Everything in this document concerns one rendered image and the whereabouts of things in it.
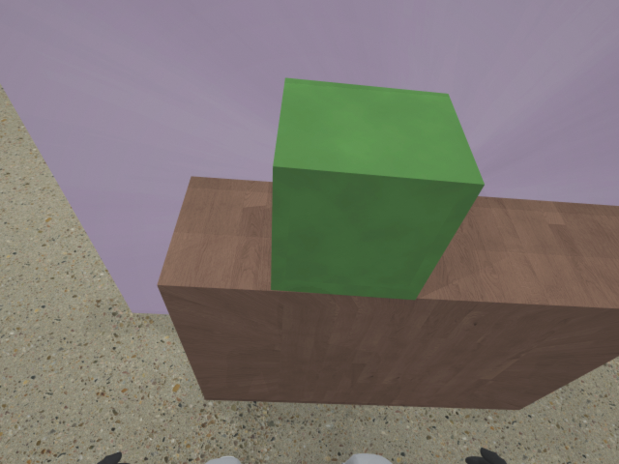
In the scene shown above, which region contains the carton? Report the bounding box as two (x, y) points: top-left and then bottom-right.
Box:
(271, 78), (485, 300)

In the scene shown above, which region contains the pedestal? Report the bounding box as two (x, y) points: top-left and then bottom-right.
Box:
(157, 176), (619, 410)

